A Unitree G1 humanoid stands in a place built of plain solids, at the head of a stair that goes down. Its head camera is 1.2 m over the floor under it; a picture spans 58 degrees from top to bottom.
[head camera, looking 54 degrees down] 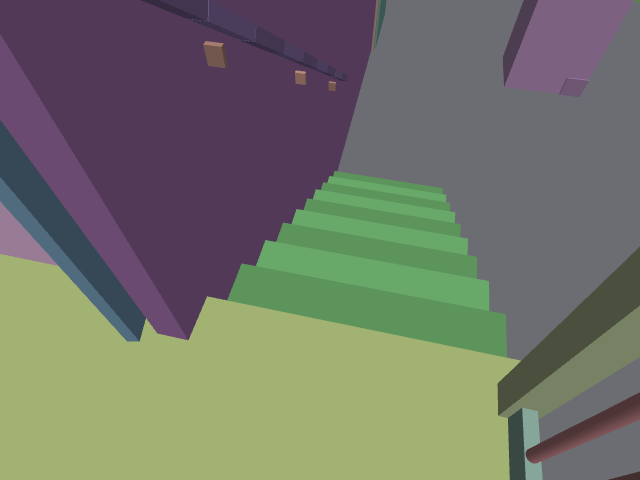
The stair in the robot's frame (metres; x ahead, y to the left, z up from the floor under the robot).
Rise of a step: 0.18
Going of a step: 0.25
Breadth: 0.98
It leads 13 degrees to the right of straight ahead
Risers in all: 10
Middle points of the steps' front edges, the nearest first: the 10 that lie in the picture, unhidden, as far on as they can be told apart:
0.55 -0.12 0.00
0.79 -0.18 -0.18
1.03 -0.23 -0.36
1.27 -0.28 -0.54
1.51 -0.34 -0.71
1.75 -0.39 -0.89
1.99 -0.45 -1.07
2.23 -0.50 -1.25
2.47 -0.55 -1.43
2.71 -0.61 -1.61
